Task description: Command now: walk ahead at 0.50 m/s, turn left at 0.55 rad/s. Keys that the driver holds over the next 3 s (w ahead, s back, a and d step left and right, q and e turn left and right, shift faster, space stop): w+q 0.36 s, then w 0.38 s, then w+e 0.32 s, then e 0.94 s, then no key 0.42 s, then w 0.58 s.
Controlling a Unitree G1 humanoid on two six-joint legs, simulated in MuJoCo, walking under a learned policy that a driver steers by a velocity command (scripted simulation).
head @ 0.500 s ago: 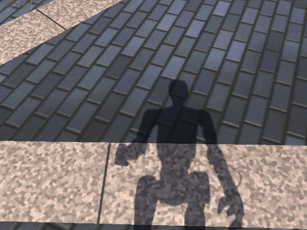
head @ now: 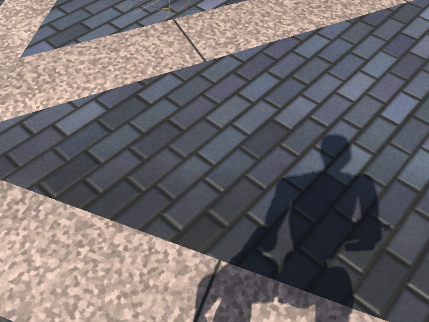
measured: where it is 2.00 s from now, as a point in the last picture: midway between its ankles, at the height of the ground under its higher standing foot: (183, 222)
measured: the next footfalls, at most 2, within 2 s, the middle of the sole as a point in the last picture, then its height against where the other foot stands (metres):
left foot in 0.02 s outside the picture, level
right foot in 0.50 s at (245, 311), level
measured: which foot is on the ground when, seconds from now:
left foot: up 0.00-0.00, down 0.02-0.50, up 0.52-0.98, down 1.00-1.00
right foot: down 0.00-0.00, up 0.02-0.48, down 0.50-1.00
